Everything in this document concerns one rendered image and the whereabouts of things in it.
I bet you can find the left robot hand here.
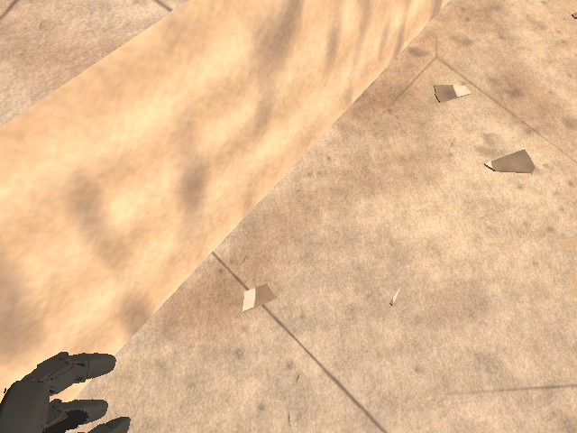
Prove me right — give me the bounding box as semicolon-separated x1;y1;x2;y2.
0;352;131;433

